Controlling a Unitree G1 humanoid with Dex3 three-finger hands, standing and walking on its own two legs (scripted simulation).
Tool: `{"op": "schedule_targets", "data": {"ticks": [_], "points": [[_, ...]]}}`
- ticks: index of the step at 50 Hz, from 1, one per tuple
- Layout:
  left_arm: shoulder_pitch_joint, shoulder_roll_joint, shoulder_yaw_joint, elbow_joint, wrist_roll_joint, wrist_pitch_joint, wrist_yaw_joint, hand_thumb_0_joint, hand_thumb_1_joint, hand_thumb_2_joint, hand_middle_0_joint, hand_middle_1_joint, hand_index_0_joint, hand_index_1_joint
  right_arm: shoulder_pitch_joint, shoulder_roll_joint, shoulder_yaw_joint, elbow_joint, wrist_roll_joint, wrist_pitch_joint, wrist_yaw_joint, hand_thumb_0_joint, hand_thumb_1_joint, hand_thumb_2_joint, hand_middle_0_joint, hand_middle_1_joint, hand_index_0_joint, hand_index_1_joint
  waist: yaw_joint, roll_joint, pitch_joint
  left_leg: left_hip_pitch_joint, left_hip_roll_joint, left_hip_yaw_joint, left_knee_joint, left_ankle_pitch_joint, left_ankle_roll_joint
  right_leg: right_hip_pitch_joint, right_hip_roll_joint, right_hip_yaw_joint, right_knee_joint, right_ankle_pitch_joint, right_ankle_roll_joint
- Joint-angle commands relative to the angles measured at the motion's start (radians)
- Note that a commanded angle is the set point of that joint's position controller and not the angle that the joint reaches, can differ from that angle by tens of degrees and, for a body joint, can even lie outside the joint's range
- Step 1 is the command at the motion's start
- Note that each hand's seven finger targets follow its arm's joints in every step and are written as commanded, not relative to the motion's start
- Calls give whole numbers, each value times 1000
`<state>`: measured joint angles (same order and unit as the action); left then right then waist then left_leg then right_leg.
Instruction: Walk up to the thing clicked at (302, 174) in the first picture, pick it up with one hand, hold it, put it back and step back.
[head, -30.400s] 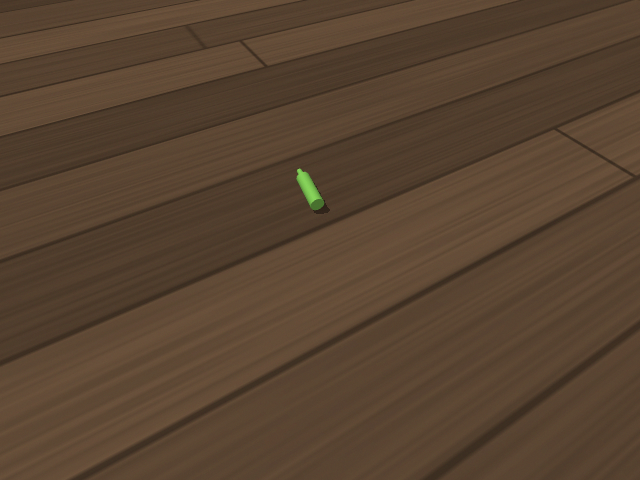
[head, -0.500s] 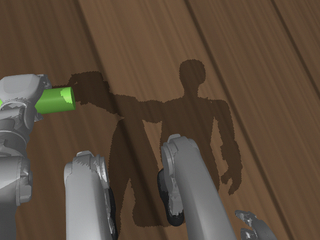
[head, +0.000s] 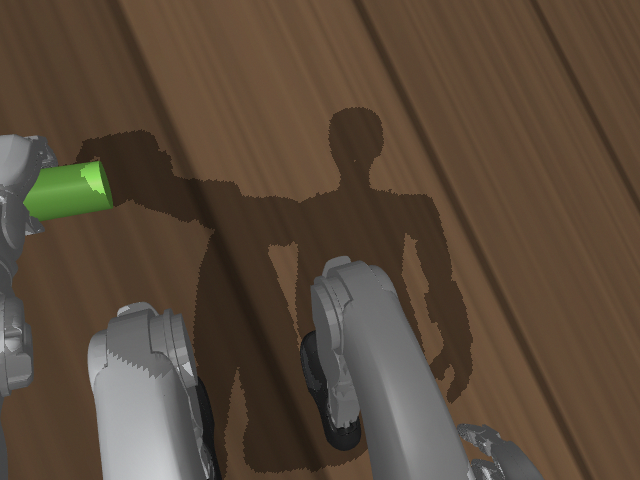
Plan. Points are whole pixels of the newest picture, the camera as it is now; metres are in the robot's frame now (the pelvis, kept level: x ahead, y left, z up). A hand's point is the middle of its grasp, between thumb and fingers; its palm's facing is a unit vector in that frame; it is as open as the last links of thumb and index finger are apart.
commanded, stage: lower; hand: left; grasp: from above
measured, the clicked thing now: out of the picture +0.48 +0.31 -0.20
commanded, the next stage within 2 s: rest in 0.28 s
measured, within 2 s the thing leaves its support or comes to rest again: rests again in 1.48 s
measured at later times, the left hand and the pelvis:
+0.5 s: hand (37, 206) +0.48 +0.27 -0.22, palm faces -0.44 -0.06 -0.89, open 9.4 cm; pelvis +0.00 +0.00 -0.03, yaw -2 degrees
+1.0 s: hand (49, 211) +0.48 +0.27 -0.26, palm faces -0.45 -0.08 -0.89, open 9.3 cm; pelvis +0.00 +0.00 -0.04, yaw -5 degrees
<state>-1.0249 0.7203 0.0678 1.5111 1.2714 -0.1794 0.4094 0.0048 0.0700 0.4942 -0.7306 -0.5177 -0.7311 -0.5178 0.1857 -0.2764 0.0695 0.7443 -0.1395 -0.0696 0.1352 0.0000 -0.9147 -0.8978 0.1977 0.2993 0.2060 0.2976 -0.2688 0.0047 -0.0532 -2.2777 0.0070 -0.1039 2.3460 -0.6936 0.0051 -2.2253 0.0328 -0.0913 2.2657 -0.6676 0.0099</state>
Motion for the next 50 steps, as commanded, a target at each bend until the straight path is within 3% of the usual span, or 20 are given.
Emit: {"op": "schedule_targets", "data": {"ticks": [1,3,4,5,8,9,13,15,18,22,25,26,28,30,33,37,39,44,47,50], "points": [[-352,255,10,-156,-16,-3,36,0,576,722,-1000,-592,-996,-597,232,-248,-67,5,1,-3,-11,0,-912,-904,200,300,200,300,-22,278,-673,480,-13,58,-222,194,28,377,28,-57,-223,239,-45],[-316,242,3,-103,-16,-3,33,0,576,730,-1010,-566,-999,-578,226,-251,-60,1,-1,-1,-10,0,-909,-902,200,300,200,300,-29,242,-650,448,-11,58,-198,200,33,376,30,-59,-221,248,-39],[-378,280,21,-185,-22,-18,37,0,591,705,-1001,-592,-1002,-592,232,-248,-58,4,-6,-2,-8,0,-910,-902,200,300,200,300,-34,263,-670,440,-12,59,-191,206,33,395,33,-58,-211,258,-41],[-313,249,6,-96,-14,-10,37,0,589,699,-1002,-597,-1005,-596,227,-249,-52,1,-7,-5,-7,0,-912,-903,200,300,200,300,-29,257,-643,443,-11,60,-187,200,32,388,31,-60,-210,250,-39],[-374,280,18,-151,-12,-27,49,0,616,687,-1013,-589,-1017,-586,220,-258,-48,0,-11,-7,-4,0,-909,-902,200,300,200,300,-42,287,-658,448,-9,48,-180,190,28,357,36,-72,-190,237,-43],[-327,265,13,-103,-4,-23,55,0,608,684,-1015,-566,-1015,-566,207,-264,-46,-6,-9,-6,-5,0,-908,-901,200,300,200,300,-24,304,-648,469,-11,43,-193,191,21,334,32,-77,-178,229,-48],[-354,291,24,-114,19,-31,80,0,645,715,-1039,-588,-1039,-589,200,-268,-40,-7,-17,-6,-4,0,-907,-901,200,300,200,300,-38,352,-655,487,-9,33,-182,187,15,303,36,-91,-152,227,-51],[-366,332,60,-148,26,-35,101,0,655,730,-1046,-587,-1043,-590,223,-276,-39,-5,-23,-8,-1,0,-905,-900,200,300,200,300,-44,355,-665,487,-10,37,-166,218,16,316,33,-95,-144,256,-47],[-368,292,34,-96,27,-27,107,0,672,748,-1053,-611,-1050,-613,211,-280,-32,-7,-32,-21,4,0,-906,-900,200,300,200,300,-70,342,-597,461,-8,33,-155,174,19,266,31,-98,-144,219,-48],[-348,351,70,-86,27,-23,121,0,660,711,-1022,-585,-1029,-577,207,-295,-27,-19,-37,-32,9,0,-893,-895,201,300,200,300,-64,342,-623,450,-8,31,-138,197,20,296,34,-105,-130,240,-46],[-333,321,43,-41,21,-21,119,0,629,718,-1009,-575,-1011,-573,200,-288,-13,-21,-40,-36,14,0,-894,-895,201,300,200,300,-70,322,-603,408,-6,31,-123,176,24,306,42,-106,-133,226,-45],[-352,335,51,-35,14,-24,118,0,634,704,-1003,-590,-1010,-582,204,-296,-11,-23,-43,-42,15,0,-896,-896,201,300,200,300,-88,309,-583,394,-5,29,-107,175,27,301,41,-107,-131,231,-43],[-325,383,82,-32,20,-27,122,0,648,691,-1015,-576,-1023,-567,219,-304,-7,-16,-47,-44,16,0,-894,-895,201,300,200,300,-74,316,-601,392,-4,27,-107,199,25,338,42,-110,-126,250,-41],[-321,387,95,-20,29,-30,123,0,679,671,-1023,-589,-1039,-573,225,-322,-8,-22,-52,-47,19,0,-896,-896,201,300,200,300,-90,330,-560,411,-4,21,-101,203,16,294,39,-122,-118,234,-50],[-341,383,83,-13,27,-44,126,0,684,659,-1024,-589,-1041,-571,212,-319,6,-27,-60,-55,23,0,-896,-896,201,300,200,300,-108,332,-554,396,0,18,-79,183,20,306,45,-123,-120,232,-47],[-309,431,99,-23,34,-55,148,0,688,637,-1027,-574,-1046,-554,201,-325,16,-33,-64,-61,23,0,-895,-896,201,300,200,300,-84,344,-574,386,2,17,-79,181,19,340,50,-125,-122,231,-43],[-315,411,85,-16,43,-54,154,0,728,680,-1056,-589,-1071,-573,201,-331,18,-34,-69,-66,27,0,-894,-896,201,300,200,300,-100,362,-559,413,2,12,-76,201,13,315,50,-135,-109,242,-48],[-311,465,119,-3,56,-51,183,0,767,676,-1089,-575,-1103,-560,202,-346,28,-25,-80,-75,38,0,-896,-897,201,300,200,300,-108,386,-538,428,8,-2,-72,219,9,304,52,-148,-95,261,-49],[-320,424,93,13,49,-47,186,0,787,655,-1106,-551,-1119,-537,181,-355,28,-38,-84,-86,47,0,-895,-897,201,300,200,300,-119,387,-499,424,8,-9,-71,203,6,270,51,-157,-94,243,-52],[-314,455,107,22,55,-45,187,0,788,643,-1103,-548,-1118,-532,203,-362,34,-30,-89,-96,56,0,-897,-898,201,300,200,300,-131,388,-506,432,11,-10,-68,218,8,299,51,-159,-92,264,-45]]}}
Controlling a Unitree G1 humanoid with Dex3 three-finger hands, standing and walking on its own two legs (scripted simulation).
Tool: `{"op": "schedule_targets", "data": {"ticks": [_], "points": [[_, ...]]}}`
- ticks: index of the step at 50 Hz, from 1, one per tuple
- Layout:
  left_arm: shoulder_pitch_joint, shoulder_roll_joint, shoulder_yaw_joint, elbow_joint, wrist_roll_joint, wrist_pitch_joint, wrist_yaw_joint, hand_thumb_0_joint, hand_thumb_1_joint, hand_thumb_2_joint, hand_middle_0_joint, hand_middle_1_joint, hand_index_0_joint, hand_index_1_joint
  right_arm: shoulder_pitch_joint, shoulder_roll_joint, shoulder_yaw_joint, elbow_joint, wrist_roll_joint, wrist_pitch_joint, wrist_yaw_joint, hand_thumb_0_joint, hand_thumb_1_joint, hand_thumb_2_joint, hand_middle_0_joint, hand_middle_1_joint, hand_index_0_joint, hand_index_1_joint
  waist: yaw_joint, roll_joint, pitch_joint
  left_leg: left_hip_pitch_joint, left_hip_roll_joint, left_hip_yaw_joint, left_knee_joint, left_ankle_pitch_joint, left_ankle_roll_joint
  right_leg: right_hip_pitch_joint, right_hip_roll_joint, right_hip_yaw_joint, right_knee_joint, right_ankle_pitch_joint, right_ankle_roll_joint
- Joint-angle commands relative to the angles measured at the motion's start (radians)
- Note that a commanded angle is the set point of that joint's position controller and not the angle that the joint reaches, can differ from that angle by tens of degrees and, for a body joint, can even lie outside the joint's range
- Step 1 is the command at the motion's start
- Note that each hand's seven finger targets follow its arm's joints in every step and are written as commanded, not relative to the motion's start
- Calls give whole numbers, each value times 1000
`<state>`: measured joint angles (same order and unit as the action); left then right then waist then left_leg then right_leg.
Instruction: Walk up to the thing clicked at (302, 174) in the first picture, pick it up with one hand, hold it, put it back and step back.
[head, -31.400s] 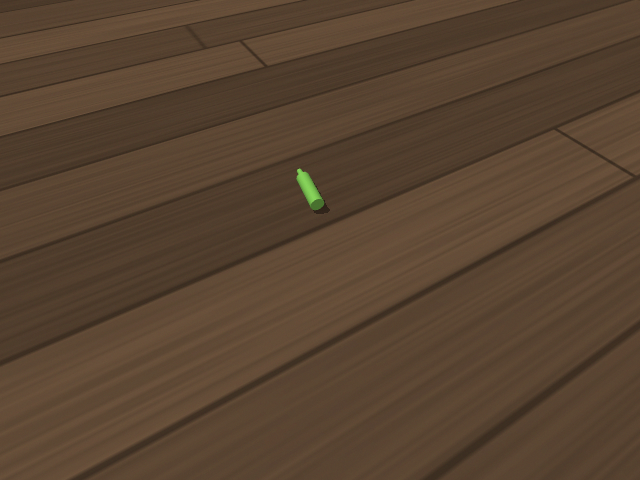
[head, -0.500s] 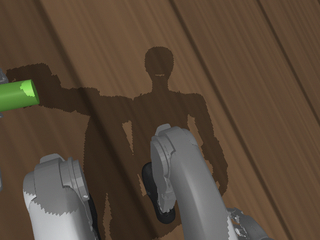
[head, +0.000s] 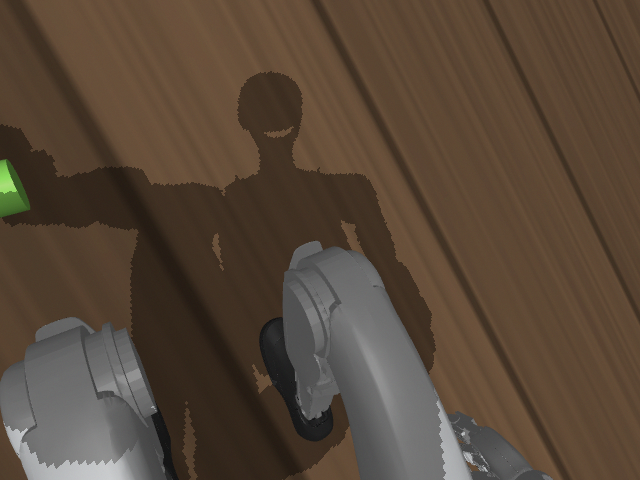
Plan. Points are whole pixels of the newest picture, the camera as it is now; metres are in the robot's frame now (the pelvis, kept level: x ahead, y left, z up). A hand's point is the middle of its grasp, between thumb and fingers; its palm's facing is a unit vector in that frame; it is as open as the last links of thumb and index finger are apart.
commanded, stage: rest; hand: left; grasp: from above
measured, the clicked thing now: out of the picture +0.46 +0.34 -0.25
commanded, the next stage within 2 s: open in 0.76 s
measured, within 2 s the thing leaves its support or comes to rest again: rests again in 0.48 s
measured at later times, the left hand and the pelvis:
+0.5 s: hand out of the picture +0.46 +0.31 -0.23, palm faces -0.44 -0.13 -0.89, open 9.1 cm; pelvis +0.00 +0.00 +0.00, yaw -1 degrees
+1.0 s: hand out of the picture +0.46 +0.31 -0.24, palm faces -0.45 -0.13 -0.89, open 9.2 cm; pelvis +0.00 +0.00 +0.00, yaw -2 degrees
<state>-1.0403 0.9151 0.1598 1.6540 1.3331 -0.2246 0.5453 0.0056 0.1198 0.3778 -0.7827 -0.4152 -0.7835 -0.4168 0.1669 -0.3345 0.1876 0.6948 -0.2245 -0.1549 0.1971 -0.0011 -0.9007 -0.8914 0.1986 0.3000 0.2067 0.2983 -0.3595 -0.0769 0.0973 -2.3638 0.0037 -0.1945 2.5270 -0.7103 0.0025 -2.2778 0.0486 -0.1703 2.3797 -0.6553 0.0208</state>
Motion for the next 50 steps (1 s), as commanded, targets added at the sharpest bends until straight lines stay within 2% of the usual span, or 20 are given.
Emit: {"op": "schedule_targets", "data": {"ticks": [1,3,4,5,6,7,8,13,16,18,20,23,24,28,33,36,37,38,43,50], "points": [[-286,269,14,-128,-12,2,55,0,792,656,-1118,-544,-1128,-533,214,-298,-82,20,-3,-9,-5,0,-897,-899,201,300,200,300,-24,477,-676,515,14,82,-254,228,12,370,40,-75,-211,250,-55],[-281,264,19,-117,-16,2,53,0,810,648,-1130,-536,-1141,-524,223,-302,-77,20,-7,-14,0,0,-898,-899,200,301,200,301,-38,478,-665,525,16,79,-246,255,11,375,37,-79,-210,271,-54],[-288,242,-6,-113,-24,3,53,0,792,647,-1117,-536,-1127,-525,198,-304,-75,12,-4,-17,0,0,-898,-900,201,301,200,301,-35,470,-660,512,16,77,-246,233,11,360,40,-79,-211,252,-58],[-292,263,0,-116,-25,2,57,0,787,643,-1119,-527,-1128,-517,205,-300,-72,21,-3,-17,2,0,-900,-900,200,301,200,301,-39,477,-664,505,18,78,-245,226,14,377,44,-75,-215,255,-55],[-327,223,-39,-123,-27,-1,50,0,797,622,-1120,-530,-1134,-515,193,-298,-67,-1,-2,-24,7,0,-901,-900,200,300,200,300,-53,469,-650,490,18,79,-236,210,18,372,43,-72,-218,248,-52],[-304,273,6,-105,-28,2,57,0,788,626,-1118,-517,-1128,-507,213,-310,-68,21,-6,-25,7,0,-900,-900,200,301,200,300,-53,450,-644,494,19,77,-236,222,18,378,40,-80,-220,255,-51],[-289,271,-7,-114,-30,1,56,0,798,621,-1133,-501,-1141,-493,204,-311,-70,12,2,-25,6,0,-900,-900,200,300,200,300,-36,456,-654,489,18,76,-243,215,17,384,45,-75,-218,244,-53],[-278,284,9,-90,-29,0,76,0,800,609,-1130,-501,-1140,-491,201,-305,-54,16,-5,-25,10,0,-900,-901,200,301,200,301,-43,468,-655,493,22,69,-246,233,14,398,48,-84,-218,266,-52],[-308,265,-17,-91,-20,0,70,0,816,613,-1150,-490,-1156,-484,191,-315,-53,8,-8,-33,18,0,-901,-901,200,301,200,300,-64,496,-619,531,26,53,-259,216,7,346,44,-95,-198,246,-53],[-294,288,-4,-96,-26,-1,82,0,799,620,-1150,-472,-1150,-472,183,-319,-51,8,-3,-33,15,0,-901,-902,200,301,200,301,-47,504,-653,552,27,46,-268,238,3,365,46,-97,-197,263,-54],[-309,283,-5,-68,-21,0,83,0,808,592,-1142,-474,-1149,-467,186,-315,-35,0,-10,-39,23,0,-901,-902,200,301,200,301,-72,474,-598,500,26,52,-244,223,9,358,44,-96,-202,256,-52],[-332,264,-41,-83,-23,-5,80,0,797,585,-1156,-440,-1156,-441,173,-317,-35,-6,-6,-47,23,0,-904,-903,200,301,200,301,-73,491,-600,498,26,60,-243,205,13,367,51,-86,-215,246,-52],[-305,296,-11,-59,-25,-3,87,0,813,592,-1159,-460,-1162,-457,182,-321,-34,3,-9,-49,23,0,-903,-903,200,301,200,301,-66,468,-605,499,27,56,-246,203,14,375,49,-92,-218,246,-48],[-288,300,-10,-64,-20,-1,89,0,835,609,-1173,-460,-1174,-459,190,-323,-28,0,-11,-49,27,0,-901,-902,200,301,200,301,-67,501,-628,538,31,46,-254,251,4,387,50,-100,-200,276,-50],[-322,276,-50,-54,-26,5,92,0,801,588,-1149,-455,-1151,-453,168,-330,-16,-17,-10,-56,32,0,-903,-903,200,301,200,300,-91,507,-593,524,34,44,-241,234,8,376,53,-99,-200,277,-48],[-307,327,-21,-31,-36,3,99,0,803,593,-1168,-426,-1162,-432,167,-332,-10,-6,-6,-59,31,0,-903,-903,200,301,200,301,-75,481,-584,491,34,46,-242,205,13,390,55,-96,-214,250,-47],[-303,302,-41,-28,-36,1,96,0,801,587,-1160,-436,-1157,-439,157,-338,-9,-20,-5,-62,29,0,-903,-904,200,301,200,301,-79,464,-569,473,33,45,-240,194,14,381,56,-97,-218,240,-48],[-299,323,-19,-42,-33,-2,98,0,801,587,-1150,-441,-1150,-442,176,-338,-5,-14,-7,-60,29,0,-900,-902,200,300,200,300,-83,474,-582,507,35,36,-252,222,9,390,52,-106,-210,259,-46],[-298,314,-47,-19,-34,-6,90,0,779,580,-1139,-446,-1138,-447,168,-337,7,-24,-8,-64,30,0,-904,-903,200,300,200,300,-93,449,-569,484,35,41,-234,208,16,406,58,-102,-217,260,-40],[-307,330,-47,-27,-41,-12,100,0,219,516,-637,-483,-639,-482,163,-343,13,-24,-7,-64,25,0,-893,-900,201,301,201,301,-92,467,-577,491,39,32,-245,208,11,408,62,-107,-217,258,-44]]}}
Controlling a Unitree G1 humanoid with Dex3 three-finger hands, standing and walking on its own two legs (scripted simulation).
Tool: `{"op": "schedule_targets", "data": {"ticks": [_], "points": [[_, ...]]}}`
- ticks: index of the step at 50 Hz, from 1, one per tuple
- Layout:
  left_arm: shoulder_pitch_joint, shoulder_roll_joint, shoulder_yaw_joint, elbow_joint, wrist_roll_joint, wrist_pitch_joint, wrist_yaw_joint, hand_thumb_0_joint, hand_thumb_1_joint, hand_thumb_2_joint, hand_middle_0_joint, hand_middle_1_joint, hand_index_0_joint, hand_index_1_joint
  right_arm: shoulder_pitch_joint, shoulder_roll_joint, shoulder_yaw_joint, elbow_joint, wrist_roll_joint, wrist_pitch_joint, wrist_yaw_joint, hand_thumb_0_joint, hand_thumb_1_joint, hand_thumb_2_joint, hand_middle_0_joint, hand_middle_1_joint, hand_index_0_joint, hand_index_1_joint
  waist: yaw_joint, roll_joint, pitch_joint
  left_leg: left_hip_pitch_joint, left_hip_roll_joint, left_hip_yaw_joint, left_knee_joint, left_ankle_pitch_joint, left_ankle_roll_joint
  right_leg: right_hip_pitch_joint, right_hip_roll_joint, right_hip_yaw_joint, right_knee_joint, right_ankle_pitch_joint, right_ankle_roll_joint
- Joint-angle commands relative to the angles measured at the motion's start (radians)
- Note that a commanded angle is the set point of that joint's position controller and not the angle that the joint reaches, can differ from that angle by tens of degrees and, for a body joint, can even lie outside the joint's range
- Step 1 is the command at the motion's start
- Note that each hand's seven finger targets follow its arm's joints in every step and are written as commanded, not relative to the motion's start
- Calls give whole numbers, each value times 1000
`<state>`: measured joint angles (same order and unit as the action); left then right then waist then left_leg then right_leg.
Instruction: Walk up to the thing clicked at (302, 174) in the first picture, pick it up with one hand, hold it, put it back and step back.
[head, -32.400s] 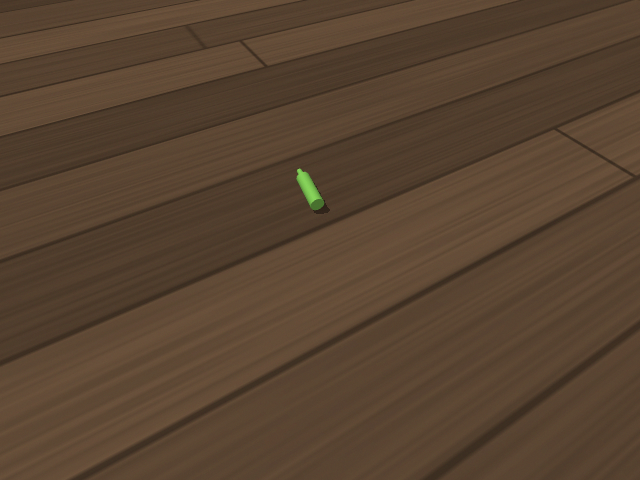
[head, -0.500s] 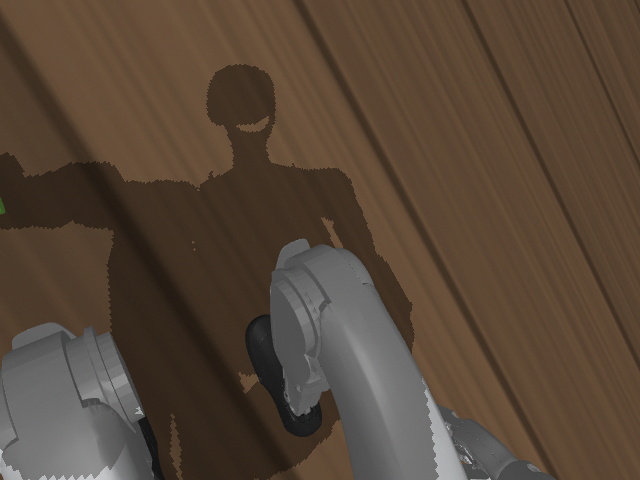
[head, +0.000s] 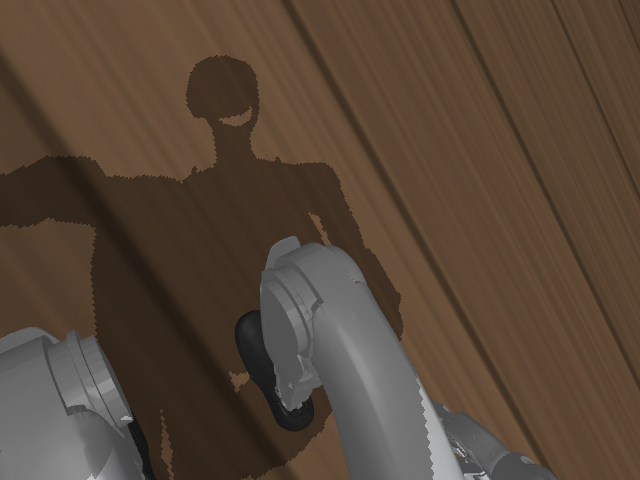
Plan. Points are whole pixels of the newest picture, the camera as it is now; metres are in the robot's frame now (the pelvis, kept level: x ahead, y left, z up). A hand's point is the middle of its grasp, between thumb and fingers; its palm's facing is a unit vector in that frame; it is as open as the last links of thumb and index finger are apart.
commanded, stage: open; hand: left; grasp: from above
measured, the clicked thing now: out of the picture +0.45 +0.36 -0.27
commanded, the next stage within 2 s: withdraw in 0.82 s
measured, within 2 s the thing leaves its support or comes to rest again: neither
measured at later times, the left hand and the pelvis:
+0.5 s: hand out of the picture +0.46 +0.32 -0.24, palm faces -0.43 -0.14 -0.89, open 12.7 cm; pelvis +0.00 +0.00 +0.00, yaw +0 degrees
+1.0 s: hand out of the picture +0.46 +0.32 -0.24, palm faces -0.42 -0.14 -0.90, open 13.8 cm; pelvis +0.00 +0.00 +0.00, yaw +0 degrees
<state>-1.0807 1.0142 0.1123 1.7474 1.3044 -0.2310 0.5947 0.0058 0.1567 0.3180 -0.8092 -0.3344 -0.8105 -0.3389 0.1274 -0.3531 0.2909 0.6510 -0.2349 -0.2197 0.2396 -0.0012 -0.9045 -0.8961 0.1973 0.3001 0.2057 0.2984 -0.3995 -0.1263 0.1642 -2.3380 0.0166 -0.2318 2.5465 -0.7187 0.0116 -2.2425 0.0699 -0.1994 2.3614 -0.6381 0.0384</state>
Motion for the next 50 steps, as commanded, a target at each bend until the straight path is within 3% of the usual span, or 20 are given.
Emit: {"op": "schedule_targets", "data": {"ticks": [1,2,3,7,13,15,19,23,26,30,33,36,38,41,44,46,49,50], "points": [[-277,227,-7,-123,-13,-5,50,0,139,526,-590,-490,-591,-490,191,-326,-93,16,8,-3,-18,0,-892,-899,201,301,201,301,-50,525,-629,473,28,64,-268,204,-1,350,36,-80,-194,230,-63],[-269,230,1,-118,-10,-4,51,0,59,542,-564,-521,-567,-519,197,-325,-87,13,4,-2,-17,0,-892,-900,201,301,201,301,-52,525,-619,478,28,62,-270,208,-2,344,35,-85,-192,230,-61],[-268,209,-22,-114,-9,-3,48,0,6,564,-542,-531,-541,-533,187,-327,-92,11,4,-5,-16,0,-892,-900,201,301,201,301,-56,525,-611,464,28,65,-270,182,0,339,40,-80,-197,212,-62],[-263,231,-1,-111,-12,2,49,0,-112,661,-450,-610,-443,-618,200,-324,-83,13,4,-8,-12,0,-893,-901,201,301,201,301,-55,525,-609,470,28,59,-277,203,-2,344,35,-85,-193,224,-61],[-254,220,-22,-106,-16,9,32,0,-224,750,-355,-705,-347,-714,190,-325,-79,4,4,-9,-11,0,-894,-901,201,301,201,301,-59,527,-598,462,27,64,-272,194,0,350,36,-79,-196,223,-60],[-261,242,-3,-129,-15,9,36,0,-256,778,-325,-735,-316,-745,199,-325,-75,1,5,-6,-13,0,-894,-901,201,301,201,301,-51,527,-611,472,28,58,-274,202,-2,345,34,-85,-199,225,-61],[-252,241,4,-155,-20,8,35,0,-328,844,-260,-802,-250,-812,199,-328,-82,1,6,-3,-15,0,-892,-901,201,301,201,301,-42,551,-644,501,31,53,-281,232,-9,352,36,-90,-192,243,-65],[-249,228,-5,-152,-27,10,31,0,-392,894,-203,-850,-192,-861,211,-331,-84,3,5,-1,-14,0,-890,-900,201,301,201,301,-56,531,-636,478,29,66,-267,244,-1,377,40,-82,-202,264,-60],[-242,241,4,-140,-31,10,33,0,-440,932,-163,-886,-151,-899,205,-321,-78,9,8,1,-16,0,-891,-900,201,301,201,301,-43,541,-645,495,32,55,-278,247,-7,373,39,-85,-195,257,-66],[-246,212,-22,-123,-33,5,23,0,-486,973,-113,-942,-103,-952,204,-323,-82,5,8,4,-17,0,-890,-900,201,301,201,301,-61,531,-603,463,29,62,-282,199,-3,361,38,-80,-205,225,-64],[-247,236,-9,-127,-24,2,21,0,-495,993,-109,-955,-97,-967,202,-322,-76,-4,8,6,-17,0,-888,-899,201,301,201,301,-55,519,-596,460,29,60,-289,188,-2,358,37,-82,-209,208,-65],[-241,217,-26,-127,-31,-4,19,0,-513,1018,-85,-992,-75,-1002,201,-329,-79,-4,9,2,-20,0,-890,-900,201,301,201,301,-63,508,-613,458,29,68,-272,208,1,385,41,-74,-217,232,-60],[-265,244,-6,-165,-20,-4,22,0,-516,1003,-76,-993,-69,-999,219,-329,-76,-2,7,0,-18,0,-890,-900,201,301,201,301,-56,519,-620,481,28,61,-271,230,-2,369,34,-82,-209,245,-61],[-244,225,-14,-137,-23,-1,18,0,-497,1011,-81,-1001,-76,-1006,212,-332,-73,-10,4,-3,-15,0,-888,-899,201,301,201,301,-64,525,-602,494,31,53,-276,232,-9,347,32,-89,-201,236,-63],[-257,261,12,-177,-19,2,26,0,-484,1009,-79,-1027,-79,-1026,216,-328,-76,-4,3,0,-16,0,-888,-899,201,301,201,301,-43,570,-651,529,32,54,-285,255,-13,367,34,-88,-199,256,-65],[-220,231,-10,-133,-24,10,25,0,-501,1013,-75,-1011,-70,-1014,211,-322,-74,-6,5,5,-15,0,-889,-899,201,301,201,301,-55,531,-618,474,31,67,-277,234,-3,389,42,-81,-211,253,-60],[-268,275,29,-225,-27,13,37,0,-506,978,-77,-994,-82,-988,218,-332,-86,-5,2,4,-19,0,-901,-901,201,300,201,300,-33,580,-691,515,30,71,-276,259,-6,398,38,-82,-210,268,-65],[-273,265,26,-244,-30,19,38,0,-505,976,-83,-985,-86,-980,219,-334,-93,-11,4,0,-16,0,-902,-901,201,300,201,300,-28,605,-695,539,30,68,-281,267,-12,379,33,-82,-203,272,-67]]}}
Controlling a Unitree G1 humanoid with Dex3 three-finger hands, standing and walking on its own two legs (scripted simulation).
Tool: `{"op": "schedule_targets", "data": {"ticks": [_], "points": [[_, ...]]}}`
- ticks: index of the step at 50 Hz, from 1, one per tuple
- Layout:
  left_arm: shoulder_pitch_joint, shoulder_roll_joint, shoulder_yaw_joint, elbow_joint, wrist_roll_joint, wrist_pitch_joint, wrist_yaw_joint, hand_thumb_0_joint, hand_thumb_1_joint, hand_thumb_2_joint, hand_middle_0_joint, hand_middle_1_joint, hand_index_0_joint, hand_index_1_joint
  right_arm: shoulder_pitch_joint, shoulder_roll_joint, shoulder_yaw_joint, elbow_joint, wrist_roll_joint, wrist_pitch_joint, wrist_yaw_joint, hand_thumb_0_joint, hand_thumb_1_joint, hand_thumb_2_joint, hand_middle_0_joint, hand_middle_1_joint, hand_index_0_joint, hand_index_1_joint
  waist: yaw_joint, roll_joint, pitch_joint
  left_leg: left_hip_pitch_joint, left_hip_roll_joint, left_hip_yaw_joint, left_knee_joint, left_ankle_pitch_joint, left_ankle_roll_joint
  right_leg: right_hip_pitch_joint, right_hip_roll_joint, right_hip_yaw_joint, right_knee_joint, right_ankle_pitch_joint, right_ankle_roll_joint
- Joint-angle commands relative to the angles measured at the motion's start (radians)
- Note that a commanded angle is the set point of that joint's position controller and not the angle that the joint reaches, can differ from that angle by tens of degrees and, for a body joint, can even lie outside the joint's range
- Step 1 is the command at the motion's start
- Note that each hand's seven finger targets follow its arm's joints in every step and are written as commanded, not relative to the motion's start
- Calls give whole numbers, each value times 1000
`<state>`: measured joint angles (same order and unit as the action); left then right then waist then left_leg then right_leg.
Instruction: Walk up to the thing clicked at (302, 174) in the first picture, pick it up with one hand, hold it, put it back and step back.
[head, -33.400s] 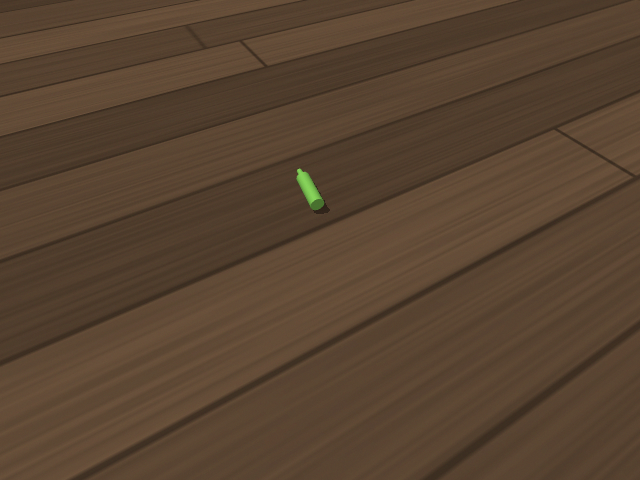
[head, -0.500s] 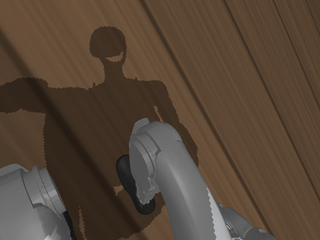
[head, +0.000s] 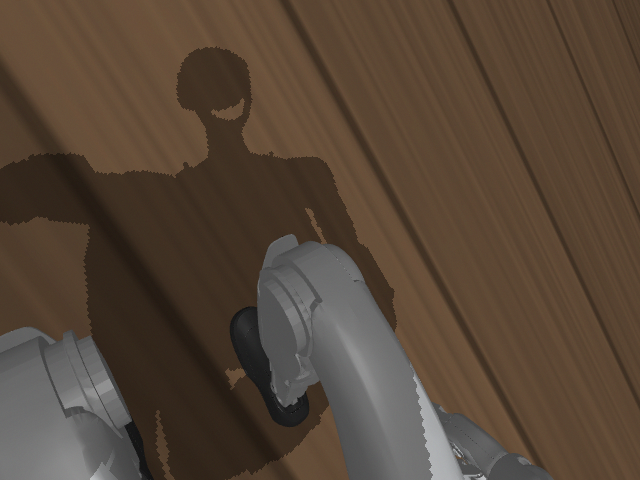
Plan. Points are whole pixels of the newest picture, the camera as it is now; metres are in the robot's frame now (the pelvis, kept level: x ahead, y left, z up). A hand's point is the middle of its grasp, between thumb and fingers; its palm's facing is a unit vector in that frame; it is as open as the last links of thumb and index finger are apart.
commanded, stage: withdraw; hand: left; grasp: from above
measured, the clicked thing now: out of the picture +0.46 +0.36 -0.28
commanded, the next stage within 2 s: home in 0.74 s
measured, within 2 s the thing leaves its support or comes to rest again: neither
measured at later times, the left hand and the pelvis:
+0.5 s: hand out of the picture +0.44 +0.34 -0.06, palm faces -0.42 -0.11 -0.90, open 14.0 cm; pelvis +0.00 -0.01 +0.06, yaw +7 degrees
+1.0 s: hand out of the picture +0.46 +0.33 -0.15, palm faces -0.38 -0.12 -0.92, open 13.3 cm; pelvis +0.00 -0.01 +0.02, yaw +7 degrees
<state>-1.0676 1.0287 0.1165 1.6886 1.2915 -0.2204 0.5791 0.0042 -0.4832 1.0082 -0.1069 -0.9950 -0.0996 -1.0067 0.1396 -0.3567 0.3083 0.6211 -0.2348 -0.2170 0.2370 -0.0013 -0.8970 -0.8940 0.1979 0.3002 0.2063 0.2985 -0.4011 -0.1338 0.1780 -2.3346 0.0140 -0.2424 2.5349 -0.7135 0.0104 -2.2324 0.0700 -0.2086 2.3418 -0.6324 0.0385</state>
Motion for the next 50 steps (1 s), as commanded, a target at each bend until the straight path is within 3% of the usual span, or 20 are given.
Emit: {"op": "schedule_targets", "data": {"ticks": [1,4,6,8,9,12,14,16,21,22,25,26,27,30,37,42,43,45,47,50], "points": [[-267,241,29,-171,-22,17,56,0,-504,974,-89,-981,-90,-978,204,-331,-118,25,6,-4,-10,0,-904,-902,201,300,201,300,-20,620,-698,540,34,70,-287,245,-16,341,31,-76,-175,246,-72],[-257,233,58,-262,-28,45,56,0,-508,977,-82,-982,-84,-979,228,-313,-147,33,9,2,-1,0,-902,-902,201,300,201,300,7,667,-775,569,30,85,-304,259,-18,362,33,-64,-179,263,-74],[-268,165,32,-383,-52,67,31,0,-524,991,-74,-982,-72,-984,207,-290,-173,28,25,1,10,0,-902,-903,201,300,200,300,41,723,-866,626,27,93,-309,304,-22,340,27,-57,-176,289,-79],[-222,85,-15,-369,-78,101,-6,0,-531,995,-69,-984,-65,-986,212,-271,-193,55,46,8,19,0,-901,-903,200,300,200,300,48,679,-839,584,21,110,-315,278,-11,320,31,-39,-200,275,-75],[-214,101,5,-416,-87,113,-19,0,-521,992,-67,-989,-67,-988,227,-278,-213,56,56,15,18,0,-898,-901,201,300,200,300,71,677,-874,573,17,116,-332,275,-9,327,30,-33,-207,272,-77],[-190,67,-3,-509,-109,154,-86,0,-533,1003,-71,-983,-64,-989,236,-259,-249,62,85,45,21,0,-901,-903,200,300,200,300,122,643,-937,577,10,133,-367,265,-2,336,22,-7,-234,257,-81],[-185,-31,-60,-545,-139,176,-145,0,-534,1008,-73,-984,-65,-992,240,-234,-266,62,113,76,19,0,-902,-904,200,300,200,300,118,607,-958,576,3,140,-408,244,3,360,22,10,-256,242,-84],[-181,-17,-56,-590,-153,192,-200,0,-525,1004,-81,-978,-71,-988,247,-236,-294,59,134,107,7,0,-903,-904,200,301,200,301,139,576,-949,596,-4,140,-461,212,4,361,13,26,-292,209,-88],[-181,-201,-159,-544,-196,196,-336,0,-497,994,-108,-960,-96,-973,258,-195,-310,48,156,168,-42,0,-900,-904,200,301,200,301,89,366,-809,492,-21,166,-483,160,25,397,9,60,-390,158,-88],[-175,-148,-127,-525,-194,188,-354,0,-495,996,-108,-964,-96,-977,251,-194,-313,33,155,176,-55,0,-900,-904,200,301,200,300,94,308,-807,450,-24,178,-474,153,33,431,12,72,-403,143,-85],[-180,-172,-150,-488,-188,152,-401,0,-483,992,-118,-964,-106,-976,241,-186,-307,18,158,194,-92,0,-899,-903,200,300,200,300,98,234,-733,407,-35,187,-479,123,34,422,-1,84,-435,87,-89],[-178,-141,-131,-464,-182,140,-405,0,-480,991,-120,-957,-107,-971,237,-186,-303,19,154,197,-105,0,-897,-902,200,300,200,300,101,220,-714,402,-36,190,-476,106,33,418,0,87,-438,57,-91],[-231,-156,-152,-503,-180,118,-407,0,-481,993,-116,-967,-106,-978,231,-170,-295,11,154,199,-115,0,-897,-902,200,300,200,300,102,235,-735,406,-37,196,-477,104,32,426,0,96,-437,53,-88],[-250,-97,-128,-469,-149,71,-384,0,-494,1000,-106,-972,-96,-983,213,-158,-281,14,148,197,-136,0,-896,-901,200,300,200,300,127,280,-761,424,-39,204,-477,90,25,416,-2,109,-420,20,-89],[-331,-75,-130,-322,-69,1,-258,0,-513,1008,-78,-1005,-77,-1006,211,-170,-249,37,123,183,-145,0,-894,-897,200,300,200,300,91,353,-771,446,-37,187,-450,70,23,320,-2,84,-353,22,-84],[-430,-14,-88,-316,-32,-19,-168,0,-518,1001,-76,-1014,-79,-1010,260,-197,-240,60,93,152,-138,0,-896,-896,200,300,200,300,66,442,-862,531,-31,178,-410,151,14,319,-9,50,-294,120,-79],[-432,9,-73,-320,-28,-16,-148,0,-438,921,-156,-934,-159,-930,253,-200,-240,63,88,148,-138,0,-882,-894,199,299,199,299,79,476,-885,545,-29,177,-406,161,11,312,-9,48,-278,129,-82],[-425,5,-57,-336,-30,-4,-120,0,-278,966,-260,-774,-232,-770,274,-204,-245,68,79,137,-134,0,-882,-894,199,299,199,299,69,519,-900,577,-25,178,-403,182,5,304,-12,34,-262,155,-81],[-415,14,-29,-399,-51,22,-104,0,-165,953,-254,-681,-228,-704,279,-211,-262,67,76,127,-128,0,-884,-895,199,299,199,299,88,587,-979,659,-22,171,-414,214,-3,284,-18,24,-238,184,-87],[-348,12,2,-461,-115,74,-99,0,18,939,-243,-609,-222,-629,286,-207,-281,63,85,129,-114,0,-887,-896,199,299,199,299,126,623,-1076,686,-21,182,-428,269,-3,341,-20,32,-240,233,-89]]}}
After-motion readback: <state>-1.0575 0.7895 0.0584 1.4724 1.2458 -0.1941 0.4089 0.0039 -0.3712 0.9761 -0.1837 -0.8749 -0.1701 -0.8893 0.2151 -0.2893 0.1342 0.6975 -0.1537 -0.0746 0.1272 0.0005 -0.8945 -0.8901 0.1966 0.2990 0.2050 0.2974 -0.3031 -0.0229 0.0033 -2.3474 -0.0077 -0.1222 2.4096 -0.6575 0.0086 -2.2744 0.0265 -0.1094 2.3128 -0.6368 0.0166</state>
